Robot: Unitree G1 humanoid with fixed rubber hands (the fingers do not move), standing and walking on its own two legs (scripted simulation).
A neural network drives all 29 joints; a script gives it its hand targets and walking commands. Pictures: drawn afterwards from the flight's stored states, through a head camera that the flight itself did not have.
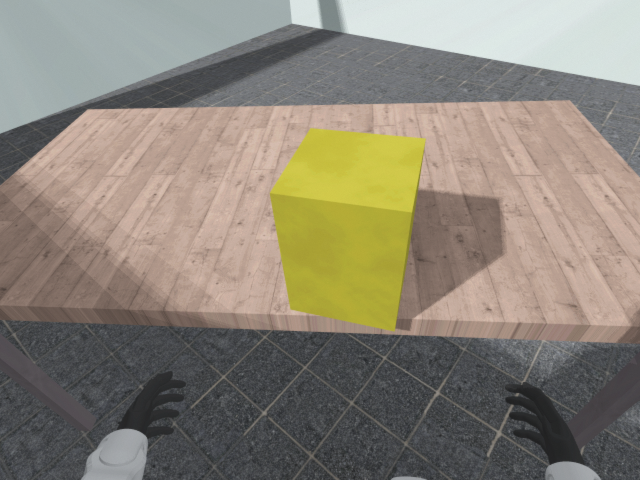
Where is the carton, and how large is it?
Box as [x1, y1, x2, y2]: [270, 128, 425, 331]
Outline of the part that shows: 310,128 270,192 290,309 394,331 409,246 425,138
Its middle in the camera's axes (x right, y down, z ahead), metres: +0.05 -0.02 +0.60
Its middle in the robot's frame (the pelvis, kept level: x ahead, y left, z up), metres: +0.45 -0.03 +0.08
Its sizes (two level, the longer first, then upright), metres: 0.174 0.171 0.241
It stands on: a table, 0.71 m high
